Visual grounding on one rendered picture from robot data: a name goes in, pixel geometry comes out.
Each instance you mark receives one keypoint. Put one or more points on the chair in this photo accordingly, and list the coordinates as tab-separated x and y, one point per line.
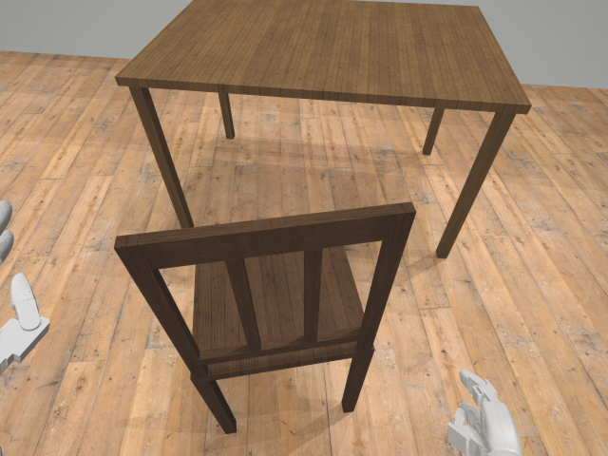
271	294

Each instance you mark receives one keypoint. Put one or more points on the robot left hand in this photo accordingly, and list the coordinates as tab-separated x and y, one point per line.
21	334

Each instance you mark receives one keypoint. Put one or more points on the robot right hand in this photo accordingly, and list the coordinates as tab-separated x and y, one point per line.
491	428

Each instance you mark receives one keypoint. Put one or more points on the table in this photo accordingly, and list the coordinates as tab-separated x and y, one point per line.
386	53

